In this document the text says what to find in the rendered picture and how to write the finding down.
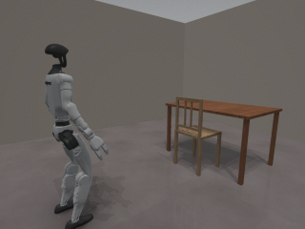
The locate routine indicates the robot right upper arm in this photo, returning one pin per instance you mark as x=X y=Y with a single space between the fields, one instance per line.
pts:
x=65 y=82

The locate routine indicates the robot left upper arm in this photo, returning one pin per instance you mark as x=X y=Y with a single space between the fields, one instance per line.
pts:
x=46 y=98

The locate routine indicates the chair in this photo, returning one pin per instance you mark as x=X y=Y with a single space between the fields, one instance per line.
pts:
x=194 y=131

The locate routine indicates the left robot shin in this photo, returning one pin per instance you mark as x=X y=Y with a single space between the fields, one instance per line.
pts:
x=68 y=182

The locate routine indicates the right robot forearm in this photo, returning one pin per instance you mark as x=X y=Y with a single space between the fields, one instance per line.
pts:
x=78 y=121

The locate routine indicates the table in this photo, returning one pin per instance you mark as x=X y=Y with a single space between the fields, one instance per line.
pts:
x=244 y=111

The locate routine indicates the robot right hand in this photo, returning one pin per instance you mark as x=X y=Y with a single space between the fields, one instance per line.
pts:
x=95 y=143

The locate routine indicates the right robot thigh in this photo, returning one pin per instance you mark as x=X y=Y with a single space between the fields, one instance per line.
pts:
x=81 y=153

